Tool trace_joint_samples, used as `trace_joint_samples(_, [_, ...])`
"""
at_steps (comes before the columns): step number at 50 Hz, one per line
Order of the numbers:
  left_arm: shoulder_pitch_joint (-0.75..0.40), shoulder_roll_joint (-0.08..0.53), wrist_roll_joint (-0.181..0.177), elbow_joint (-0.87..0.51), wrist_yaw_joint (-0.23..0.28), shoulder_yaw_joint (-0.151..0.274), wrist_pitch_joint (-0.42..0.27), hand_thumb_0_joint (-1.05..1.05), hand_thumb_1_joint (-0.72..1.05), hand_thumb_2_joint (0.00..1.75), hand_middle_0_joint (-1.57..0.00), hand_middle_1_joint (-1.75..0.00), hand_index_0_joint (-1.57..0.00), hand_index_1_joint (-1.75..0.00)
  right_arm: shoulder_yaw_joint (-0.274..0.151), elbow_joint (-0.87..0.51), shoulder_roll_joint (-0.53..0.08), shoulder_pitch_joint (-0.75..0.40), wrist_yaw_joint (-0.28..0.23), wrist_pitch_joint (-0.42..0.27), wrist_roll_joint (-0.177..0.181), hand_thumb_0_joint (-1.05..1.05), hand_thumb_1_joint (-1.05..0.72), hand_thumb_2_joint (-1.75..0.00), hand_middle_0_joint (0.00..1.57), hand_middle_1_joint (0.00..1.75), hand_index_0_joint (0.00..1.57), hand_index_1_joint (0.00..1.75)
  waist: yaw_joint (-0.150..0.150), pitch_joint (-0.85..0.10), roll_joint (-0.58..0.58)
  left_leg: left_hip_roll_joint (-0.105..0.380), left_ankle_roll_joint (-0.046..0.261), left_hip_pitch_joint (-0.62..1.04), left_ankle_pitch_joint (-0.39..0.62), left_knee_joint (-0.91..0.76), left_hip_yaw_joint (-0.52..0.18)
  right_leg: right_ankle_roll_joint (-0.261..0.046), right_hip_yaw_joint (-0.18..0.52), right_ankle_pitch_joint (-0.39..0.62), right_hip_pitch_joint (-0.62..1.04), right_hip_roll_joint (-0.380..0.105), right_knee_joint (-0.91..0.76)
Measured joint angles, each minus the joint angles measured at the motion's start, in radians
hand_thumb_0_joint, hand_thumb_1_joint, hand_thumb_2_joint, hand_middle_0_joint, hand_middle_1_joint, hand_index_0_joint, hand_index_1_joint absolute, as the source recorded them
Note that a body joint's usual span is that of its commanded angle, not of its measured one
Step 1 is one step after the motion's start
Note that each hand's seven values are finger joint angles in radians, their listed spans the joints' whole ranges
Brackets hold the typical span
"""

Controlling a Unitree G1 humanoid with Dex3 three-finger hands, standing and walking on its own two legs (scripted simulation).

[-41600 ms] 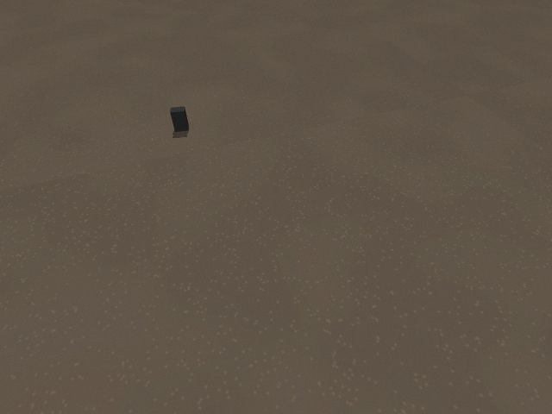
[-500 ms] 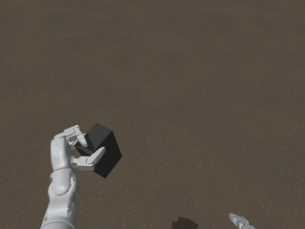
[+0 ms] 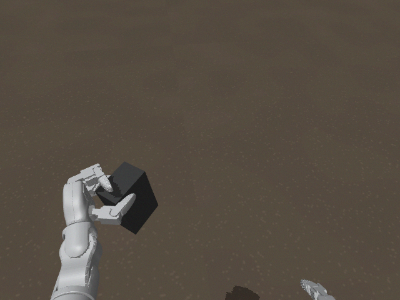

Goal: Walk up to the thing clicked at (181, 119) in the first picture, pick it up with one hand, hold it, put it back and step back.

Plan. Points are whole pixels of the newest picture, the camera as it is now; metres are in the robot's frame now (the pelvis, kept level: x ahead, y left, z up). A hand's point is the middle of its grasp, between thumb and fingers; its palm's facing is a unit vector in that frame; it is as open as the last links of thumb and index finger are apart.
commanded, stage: hold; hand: left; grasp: from above
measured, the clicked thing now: (130, 199) +0.36 +0.16 -0.01
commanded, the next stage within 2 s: crouch in 0.48 s
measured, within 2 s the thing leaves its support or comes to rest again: neither
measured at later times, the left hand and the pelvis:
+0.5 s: hand (108, 195) +0.34 +0.19 +0.05, palm faces +0.27 -0.96 -0.02, open 6.5 cm; pelvis +0.00 +0.00 +0.00, yaw +0 degrees
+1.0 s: hand (114, 212) +0.34 +0.20 -0.04, palm faces +0.35 -0.94 -0.03, open 6.4 cm; pelvis -0.02 +0.00 -0.04, yaw +0 degrees
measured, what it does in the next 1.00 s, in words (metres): stands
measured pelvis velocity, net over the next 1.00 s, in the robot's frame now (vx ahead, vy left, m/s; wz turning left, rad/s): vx -0.02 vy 0.00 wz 0.00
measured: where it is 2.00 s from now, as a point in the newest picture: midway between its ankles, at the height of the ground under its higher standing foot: outside the picture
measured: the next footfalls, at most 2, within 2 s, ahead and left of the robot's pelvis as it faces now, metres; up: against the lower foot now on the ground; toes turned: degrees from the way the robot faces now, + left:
none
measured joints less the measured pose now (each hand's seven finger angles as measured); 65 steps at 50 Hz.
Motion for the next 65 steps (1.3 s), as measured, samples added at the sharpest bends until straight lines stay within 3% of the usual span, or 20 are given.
trace_joint_samples(12, [-0.011,0.006,0.0,0.017,-0.002,0.015,-0.006,-0.03,-0.33,1.09,-0.61,-1.13,-1.26,-1.47,-0.005,0.001,0.0,0.008,0.005,0.005,0.0,0.01,-0.91,-0.9,0.2,0.3,0.2,0.3,-0.001,0.0,-0.003,0.0,0.002,-0.001,-0.002,0.002,0.002,0.001,0.003,0.001,0.0,0.0,-0.003])
trace_joint_samples(33, [0.012,0.004,0.007,-0.014,0.001,-0.001,-0.008,-0.03,-0.36,1.11,-0.62,-1.14,-1.27,-1.48,-0.004,-0.004,0.001,0.008,0.007,0.005,0.0,0.01,-0.9,-0.9,0.2,0.3,0.2,0.3,0.002,0.001,0.002,-0.001,0.002,0.005,0.0,0.002,0.001,0.002,0.002,0.003,0.006,0.0,-0.003])
trace_joint_samples(41, [-0.017,-0.006,0.009,0.065,0.024,0.029,-0.036,-0.03,-0.36,1.12,-0.62,-1.15,-1.3,-1.49,-0.009,-0.002,0.002,-0.006,0.017,-0.004,-0.009,0.01,-0.86,-0.89,0.2,0.3,0.2,0.3,-0.004,-0.003,-0.002,-0.001,0.001,-0.046,-0.001,0.027,0.0,-0.001,0.003,-0.002,-0.048,0.0,0.029])
trace_joint_samples(48, [-0.104,0.004,0.028,0.225,0.028,0.093,-0.158,-0.03,-0.36,1.12,-0.61,-1.16,-1.29,-1.5,-0.022,0.01,0.0,-0.026,0.033,-0.025,-0.036,0.01,-0.84,-0.89,0.21,0.3,0.2,0.3,-0.021,-0.014,-0.028,-0.001,-0.003,-0.246,-0.031,0.161,-0.013,-0.007,-0.001,-0.041,-0.249,-0.001,0.174])
trace_joint_samples(56, [-0.254,0.079,0.05,0.433,0.014,0.157,-0.344,-0.03,-0.34,1.13,-0.59,-1.16,-1.28,-1.5,-0.027,0.022,-0.032,-0.033,0.061,-0.039,-0.075,0.01,-0.85,-0.89,0.2,0.3,0.2,0.3,-0.06,-0.107,-0.031,0.009,-0.015,-0.668,-0.147,0.513,-0.042,-0.009,-0.007,-0.156,-0.661,0.008,0.516])
trace_joint_samples(65, [-0.422,0.15,0.036,0.568,0.013,0.263,-0.409,-0.03,-0.29,1.12,-0.58,-1.11,-1.22,-1.45,-0.011,0.048,-0.036,-0.052,0.092,-0.006,-0.096,0.01,-0.87,-0.9,0.2,0.3,0.2,0.3,-0.082,-0.16,-0.003,0.016,-0.008,-1.03,-0.247,0.834,-0.062,-0.006,-0.002,-0.249,-1.017,0.019,0.825])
